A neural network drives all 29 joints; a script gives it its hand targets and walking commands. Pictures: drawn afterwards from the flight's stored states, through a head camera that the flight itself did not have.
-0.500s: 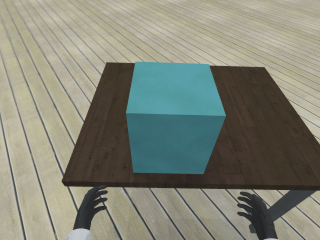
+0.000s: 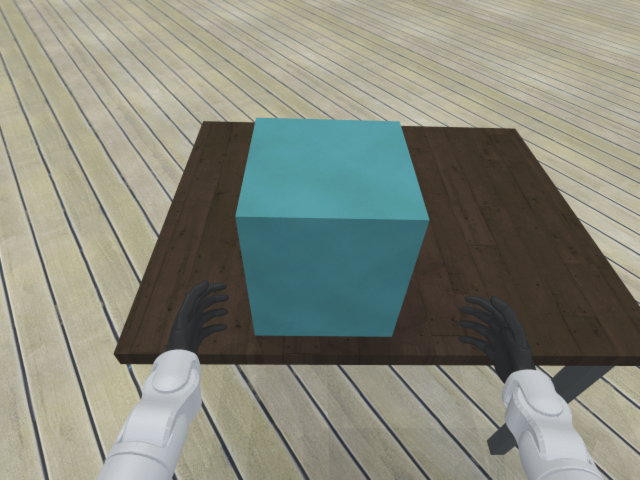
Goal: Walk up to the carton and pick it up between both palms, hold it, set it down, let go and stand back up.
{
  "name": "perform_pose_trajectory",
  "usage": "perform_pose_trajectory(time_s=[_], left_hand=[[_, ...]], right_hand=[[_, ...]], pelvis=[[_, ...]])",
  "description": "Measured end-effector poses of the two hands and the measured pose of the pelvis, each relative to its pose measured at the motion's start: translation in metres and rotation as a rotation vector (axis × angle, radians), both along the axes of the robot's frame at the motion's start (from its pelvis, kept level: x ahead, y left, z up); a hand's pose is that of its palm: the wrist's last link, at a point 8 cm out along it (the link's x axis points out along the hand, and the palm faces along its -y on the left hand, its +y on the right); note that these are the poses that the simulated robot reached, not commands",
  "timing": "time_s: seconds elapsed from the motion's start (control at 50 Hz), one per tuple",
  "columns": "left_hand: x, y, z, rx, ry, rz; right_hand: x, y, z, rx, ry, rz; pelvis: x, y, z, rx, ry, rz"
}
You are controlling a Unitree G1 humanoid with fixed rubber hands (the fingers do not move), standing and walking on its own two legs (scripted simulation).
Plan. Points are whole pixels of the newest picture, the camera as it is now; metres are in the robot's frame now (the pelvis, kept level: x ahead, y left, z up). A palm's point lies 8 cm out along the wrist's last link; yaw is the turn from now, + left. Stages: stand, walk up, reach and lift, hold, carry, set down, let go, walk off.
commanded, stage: reach and lift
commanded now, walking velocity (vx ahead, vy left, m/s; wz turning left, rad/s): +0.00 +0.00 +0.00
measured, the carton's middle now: (325, 230) +0.51 +0.02 +0.02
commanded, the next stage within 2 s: none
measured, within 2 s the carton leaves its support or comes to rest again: neither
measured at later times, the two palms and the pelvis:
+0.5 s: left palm (182, 271) +0.36 +0.20 +0.09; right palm (510, 286) +0.36 -0.22 +0.08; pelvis +0.00 -0.01 +0.00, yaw +0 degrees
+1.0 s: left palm (183, 207) +0.42 +0.20 +0.14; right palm (520, 220) +0.43 -0.23 +0.14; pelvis +0.00 +0.00 +0.00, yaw +1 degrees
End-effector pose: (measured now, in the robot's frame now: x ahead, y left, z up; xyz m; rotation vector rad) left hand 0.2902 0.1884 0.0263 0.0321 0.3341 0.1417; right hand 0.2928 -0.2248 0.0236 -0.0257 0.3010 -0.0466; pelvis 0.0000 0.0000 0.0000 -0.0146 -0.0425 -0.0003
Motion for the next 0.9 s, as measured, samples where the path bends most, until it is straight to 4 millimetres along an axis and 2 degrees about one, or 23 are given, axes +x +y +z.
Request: perform_pose_trajectory(time_s=[0.28, 0.6, 0.76, 0.9], left_hand=[[0.035, 0.003, 0.026, -0.012, 0.023, -0.002], [0.079, 0.017, 0.078, -0.005, 0.0, -0.007], [0.097, 0.022, 0.09, -0.012, 0.002, -0.007], [0.114, 0.019, 0.101, -0.011, 0.004, -0.014]], right_hand=[[0.034, 0.004, 0.028, 0.009, -0.01, -0.014], [0.086, 0.002, 0.071, 0.014, -0.042, -0.02], [0.103, 0.0, 0.085, 0.01, -0.041, -0.023], [0.121, -0.003, 0.102, 0.017, -0.054, -0.027]], pelvis=[[-0.01, -0.011, 0.001, 0.017, 0.059, -0.004], [-0.001, -0.009, 0.002, 0.004, 0.104, 0.003], [0.001, -0.007, 0.002, 0.002, 0.135, 0.008], [0.002, -0.004, 0.001, -0.002, 0.171, 0.01]])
